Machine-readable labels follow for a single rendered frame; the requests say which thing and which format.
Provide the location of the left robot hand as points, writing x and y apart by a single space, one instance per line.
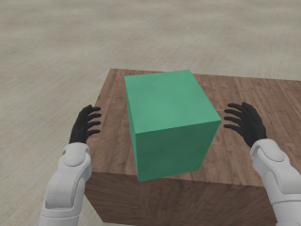
79 132

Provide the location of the right robot hand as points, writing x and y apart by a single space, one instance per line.
250 122

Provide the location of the carton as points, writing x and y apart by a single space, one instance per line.
172 123

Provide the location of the robot right forearm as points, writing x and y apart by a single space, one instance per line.
281 181

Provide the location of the robot left forearm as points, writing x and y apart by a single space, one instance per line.
64 193

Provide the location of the pedestal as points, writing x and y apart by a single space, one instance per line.
226 190

